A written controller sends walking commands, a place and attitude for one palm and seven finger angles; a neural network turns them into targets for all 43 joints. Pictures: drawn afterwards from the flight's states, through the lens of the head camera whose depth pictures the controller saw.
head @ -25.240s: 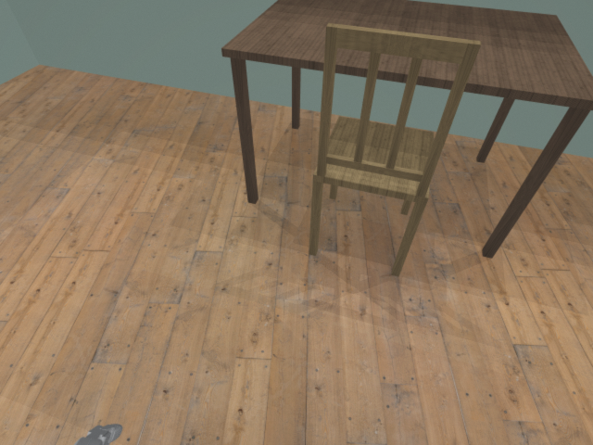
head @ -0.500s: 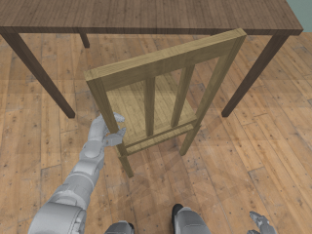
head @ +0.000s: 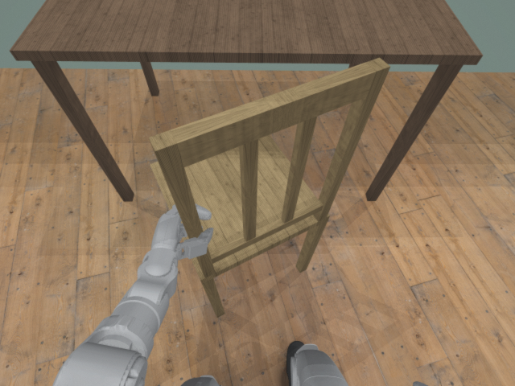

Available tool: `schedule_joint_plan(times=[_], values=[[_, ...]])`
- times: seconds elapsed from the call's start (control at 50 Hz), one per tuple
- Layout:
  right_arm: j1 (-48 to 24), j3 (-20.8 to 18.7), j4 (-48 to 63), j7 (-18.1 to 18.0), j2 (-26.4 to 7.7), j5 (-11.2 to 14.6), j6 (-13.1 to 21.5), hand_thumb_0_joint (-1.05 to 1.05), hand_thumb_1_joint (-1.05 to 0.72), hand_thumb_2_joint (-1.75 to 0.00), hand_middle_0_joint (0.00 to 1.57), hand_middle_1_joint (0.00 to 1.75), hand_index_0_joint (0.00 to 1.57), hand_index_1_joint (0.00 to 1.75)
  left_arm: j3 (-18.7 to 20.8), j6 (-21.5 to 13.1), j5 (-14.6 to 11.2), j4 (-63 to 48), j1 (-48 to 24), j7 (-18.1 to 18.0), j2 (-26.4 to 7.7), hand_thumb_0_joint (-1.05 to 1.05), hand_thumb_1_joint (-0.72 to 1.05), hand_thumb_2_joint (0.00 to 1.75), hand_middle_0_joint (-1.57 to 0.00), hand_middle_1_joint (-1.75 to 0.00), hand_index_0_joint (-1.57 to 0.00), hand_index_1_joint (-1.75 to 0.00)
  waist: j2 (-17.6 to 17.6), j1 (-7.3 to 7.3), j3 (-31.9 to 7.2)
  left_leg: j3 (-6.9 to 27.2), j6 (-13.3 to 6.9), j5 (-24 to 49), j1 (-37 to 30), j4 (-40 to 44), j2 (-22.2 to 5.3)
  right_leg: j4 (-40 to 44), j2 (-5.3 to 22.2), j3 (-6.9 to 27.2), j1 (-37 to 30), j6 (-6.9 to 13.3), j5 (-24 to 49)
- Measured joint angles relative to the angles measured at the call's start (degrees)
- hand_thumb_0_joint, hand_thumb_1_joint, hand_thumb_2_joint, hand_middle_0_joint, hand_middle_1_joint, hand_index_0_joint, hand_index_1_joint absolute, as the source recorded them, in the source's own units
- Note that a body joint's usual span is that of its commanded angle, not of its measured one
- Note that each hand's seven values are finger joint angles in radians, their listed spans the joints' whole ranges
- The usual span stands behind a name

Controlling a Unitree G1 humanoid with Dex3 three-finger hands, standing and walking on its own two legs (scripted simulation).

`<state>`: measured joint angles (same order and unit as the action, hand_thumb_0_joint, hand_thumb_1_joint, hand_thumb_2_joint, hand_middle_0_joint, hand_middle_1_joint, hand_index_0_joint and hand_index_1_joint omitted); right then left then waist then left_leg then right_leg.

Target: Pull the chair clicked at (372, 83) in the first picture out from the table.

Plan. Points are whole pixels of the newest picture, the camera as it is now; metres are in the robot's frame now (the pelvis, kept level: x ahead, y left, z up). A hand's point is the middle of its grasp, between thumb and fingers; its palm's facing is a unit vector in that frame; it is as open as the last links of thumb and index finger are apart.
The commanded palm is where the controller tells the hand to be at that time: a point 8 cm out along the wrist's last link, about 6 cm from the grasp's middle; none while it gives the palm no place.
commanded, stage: step backward, pulling the chair out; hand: left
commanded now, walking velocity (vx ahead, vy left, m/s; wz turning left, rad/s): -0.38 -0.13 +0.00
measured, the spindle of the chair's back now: (249, 198) +0.44 +0.01 -0.05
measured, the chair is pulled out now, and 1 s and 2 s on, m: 0.21 0.33 0.49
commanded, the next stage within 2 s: stop walking, hand still on the chair in 1.54 s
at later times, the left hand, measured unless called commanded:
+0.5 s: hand (199, 278) +0.29 +0.10 -0.06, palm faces -0.05 -0.98 -0.19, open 5.8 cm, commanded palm +0.29 +0.15 -0.05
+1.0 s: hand (192, 314) +0.23 +0.10 -0.06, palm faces -0.03 -0.98 -0.18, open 5.9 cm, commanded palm +0.23 +0.15 -0.05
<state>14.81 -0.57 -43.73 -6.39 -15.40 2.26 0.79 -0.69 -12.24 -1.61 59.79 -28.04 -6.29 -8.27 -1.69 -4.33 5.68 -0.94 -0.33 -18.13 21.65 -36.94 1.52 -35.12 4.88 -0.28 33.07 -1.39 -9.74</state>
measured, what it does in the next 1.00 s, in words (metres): walks backwards: right foot, then left foot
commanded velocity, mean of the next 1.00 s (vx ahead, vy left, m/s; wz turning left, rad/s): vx -0.38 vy -0.03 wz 0.02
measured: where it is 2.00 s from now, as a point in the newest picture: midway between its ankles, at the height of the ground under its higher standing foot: outside the picture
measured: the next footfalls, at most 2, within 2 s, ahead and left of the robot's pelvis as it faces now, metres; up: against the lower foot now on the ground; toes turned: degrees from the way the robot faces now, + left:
right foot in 0.10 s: +0.05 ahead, -0.14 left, +0.00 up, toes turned -3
left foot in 0.80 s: -0.09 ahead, +0.15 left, +0.00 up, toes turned +3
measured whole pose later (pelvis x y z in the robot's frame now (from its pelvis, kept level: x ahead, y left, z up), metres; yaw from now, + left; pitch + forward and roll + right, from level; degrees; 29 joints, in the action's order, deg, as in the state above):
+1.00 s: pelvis -0.12 -0.01 +0.01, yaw +1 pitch +2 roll -1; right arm 16.1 -0.7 -43.5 -4.2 -12.0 1.2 1.6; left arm 0.0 -11.9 -1.8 61.1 -29.0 -5.3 -7.9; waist 2.1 -3.1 8.2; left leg 0.2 2.3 -21.4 17.4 -39.7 -3.5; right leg -33.5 1.1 -2.8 22.3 0.7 -10.3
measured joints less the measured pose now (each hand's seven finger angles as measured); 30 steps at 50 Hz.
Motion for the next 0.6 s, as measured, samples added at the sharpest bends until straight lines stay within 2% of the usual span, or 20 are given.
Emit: schedule_joint_plan(times=[0.06, 0.1, 0.14, 0.18, 0.28, 0.34, 0.42, 0.48, 0.54, 0.56, 0.6], values=[[1.52, -0.67, 0.98, 0.14, 0.34, -0.58, -0.06, 0.01, -0.91, -0.9, 0.21, 0.3, 0.2, 0.3, 0.2, 0.32, -0.89, -0.21, 1.11, 0.15, 0.45, 0.01, 0.6, 0.66, -0.16, -1.17, -0.5, -1.45, 2.63, 0.18, -0.21, 1.04, 0.13, -0.55, 0.41, -0.25, -2.1, -7.44, -2.5, -1.06, -2.78, 0.75, -6.55], [2.32, -0.7, 0.49, 0.75, 1.36, -0.61, 0.24, 0.01, -0.91, -0.9, 0.2, 0.3, 0.2, 0.3, 0.15, 0.03, -0.71, 0.29, 1.05, 0.46, 0.37, 0.01, 0.6, 0.67, -0.16, -1.17, -0.5, -1.45, 2.96, 1.12, -0.58, 1.36, 0.68, -0.58, 0.88, -0.64, -2.92, -3.55, -3.23, -1.47, -7.91, 1.38, -2.43], [1.29, -0.26, -0.47, 1.28, 2.16, -0.63, 0.44, 0.01, -0.91, -0.9, 0.21, 0.3, 0.2, 0.3, 0.36, -0.5, -0.5, 1.12, -0.07, 0.47, -0.25, 0.01, 0.58, 0.68, -0.18, -1.17, -0.5, -1.45, 3.32, 2.04, 0.19, 1.31, 1.46, -0.64, 1.48, -1.4, -4.21, 1.03, -4.45, -1.63, -10.14, 0.99, -4.58], [-0.44, 0.15, -0.84, 1.32, 2.58, -0.65, 0.42, 0.01, -0.91, -0.9, 0.21, 0.3, 0.2, 0.3, 1.09, -1.01, -0.6, 2.17, -1.73, 0.31, -0.74, 0.01, 0.58, 0.69, -0.18, -1.16, -0.5, -1.45, 3.8, 1.54, 1.69, 1.75, 1.95, 0.28, 1.96, -1.24, -4.84, 2.18, -5.08, -2.08, -10.22, 1.1, -3.94], [-3.64, 0.09, 0.03, 0.44, 1.74, -0.16, -0.34, 0.01, -0.9, -0.9, 0.21, 0.3, 0.21, 0.3, 2.59, 0.18, -0.75, 1.83, -3.69, -0.16, -0.97, 0.01, 0.58, 0.68, -0.18, -1.16, -0.49, -1.45, 3.81, -0.57, 3.65, 2.21, 1.8, 2.1, 3.35, -1.18, -3.86, 1.52, -4.12, -2.5, -8.79, 0.96, -2.23], [-4.54, -0.09, 1.15, 0.07, 1.17, -0.17, -1.0, 0.01, -0.91, -0.9, 0.21, 0.3, 0.21, 0.3, 2.08, 0.91, -0.88, -0.18, -2.4, -0.38, -1.0, 0.0, 0.59, 0.67, -0.17, -1.15, -0.49, -1.45, 2.59, -1.01, 3.73, 0.98, 0.76, 3.91, 2.98, 0.63, -2.71, 1.52, -2.99, -1.3, -8.04, 0.27, -1.32], [-3.72, -0.21, 3.43, 0.29, 1.53, -0.77, -1.58, 0.01, -0.91, -0.9, 0.21, 0.3, 0.21, 0.3, 0.63, 1.14, -0.46, -2.83, -0.08, -0.18, -1.24, -0.01, 0.6, 0.66, -0.16, -1.16, -0.48, -1.45, 1.36, 0.07, 3.03, -0.23, 0.48, 5.27, 3.36, 1.39, -2.47, -0.51, -2.82, -0.17, -6.84, 0.38, -2.98], [-3.49, -0.1, 3.85, 0.78, 2.19, -1.01, -1.42, 0.01, -0.91, -0.9, 0.21, 0.3, 0.2, 0.3, 0.32, 0.84, -0.52, -3.53, 0.89, 0.11, -1.15, -0.01, 0.6, 0.67, -0.16, -1.17, -0.48, -1.45, 2.27, 1.28, 3.48, 0.01, 0.96, 5.41, 3.8, 0.5, -3.74, -1.57, -3.91, -0.64, -6.42, 0.96, -5.72], [-3.11, 0.28, 3.51, 1.02, 3.14, -0.61, -1.05, 0.01, -0.91, -0.9, 0.21, 0.3, 0.2, 0.3, 0.51, 0.25, -0.64, -3.3, 1.46, 0.39, -1.36, -0.02, 0.59, 0.68, -0.17, -1.17, -0.48, -1.44, 2.65, 1.99, 3.87, 0.51, 1.89, 5.32, 4.09, -0.95, -4.42, -0.6, -4.36, -1.36, -6.86, 1.45, 1.01], [-3.11, 0.37, 3.15, 1.02, 3.35, -0.43, -0.94, 0.01, -0.91, -0.9, 0.21, 0.3, 0.21, 0.3, 0.69, -0.02, -0.67, -2.96, 1.69, 0.35, -1.39, -0.02, 0.59, 0.68, -0.18, -1.17, -0.48, -1.44, 2.75, 1.83, 3.68, 0.73, 1.96, 4.14, 4.53, -1.76, -4.45, -1.16, -4.38, -1.61, -6.6, 1.81, 0.56], [-3.19, 0.3, 2.11, 1.02, 3.29, -0.08, -0.62, 0.01, -0.9, -0.9, 0.21, 0.3, 0.21, 0.3, 1.22, -0.65, -0.62, -1.8, 1.87, 0.06, -1.03, -0.02, 0.58, 0.69, -0.18, -1.17, -0.49, -1.44, 2.72, 1.34, 2.93, 1.54, 2.11, -3.2, 6.13, -6.02, -3.44, -1.44, -3.88, -1.91, -5.89, 2.36, -0.51]])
